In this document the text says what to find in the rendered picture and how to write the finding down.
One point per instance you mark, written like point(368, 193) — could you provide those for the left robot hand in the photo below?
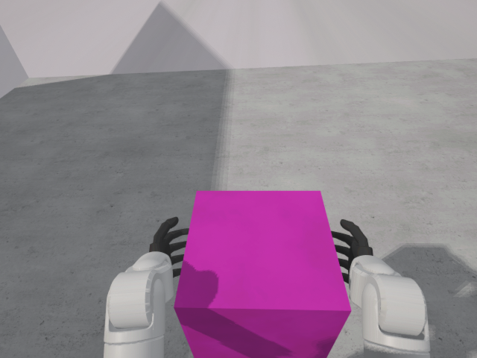
point(162, 238)

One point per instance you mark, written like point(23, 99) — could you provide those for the robot right forearm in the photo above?
point(394, 312)

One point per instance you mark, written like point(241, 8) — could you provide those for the right robot hand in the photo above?
point(358, 245)

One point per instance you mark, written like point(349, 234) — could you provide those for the carton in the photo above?
point(260, 277)

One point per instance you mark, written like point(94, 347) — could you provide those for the robot left forearm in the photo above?
point(135, 310)

